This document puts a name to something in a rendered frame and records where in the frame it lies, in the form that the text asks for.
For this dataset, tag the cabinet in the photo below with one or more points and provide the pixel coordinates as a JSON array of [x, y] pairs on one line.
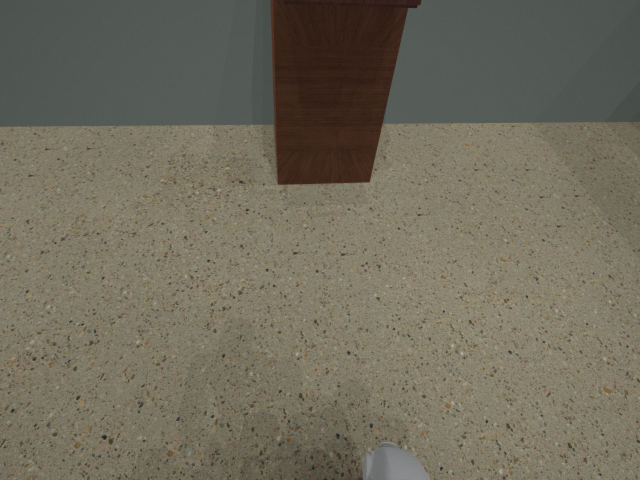
[[332, 72]]

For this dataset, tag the right robot thigh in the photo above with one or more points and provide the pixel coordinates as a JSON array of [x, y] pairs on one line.
[[389, 463]]

